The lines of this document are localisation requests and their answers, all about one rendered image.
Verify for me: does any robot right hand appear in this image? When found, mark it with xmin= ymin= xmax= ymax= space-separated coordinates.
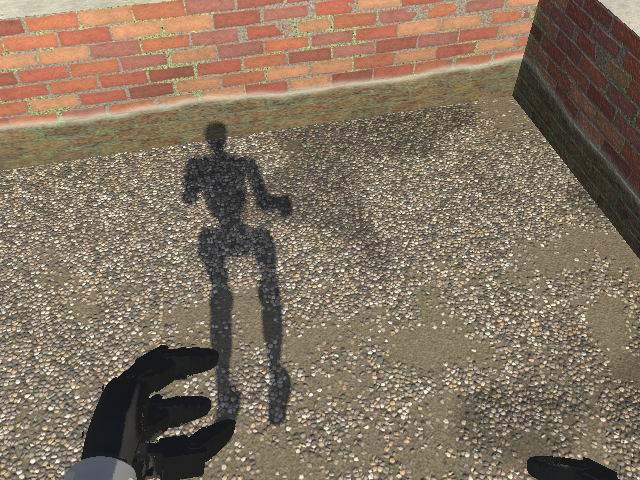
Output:
xmin=527 ymin=456 xmax=620 ymax=480

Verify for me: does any robot left hand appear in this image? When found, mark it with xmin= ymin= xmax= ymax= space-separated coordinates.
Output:
xmin=81 ymin=345 xmax=236 ymax=480

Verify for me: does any robot left forearm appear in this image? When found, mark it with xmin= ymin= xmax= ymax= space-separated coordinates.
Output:
xmin=63 ymin=456 xmax=137 ymax=480

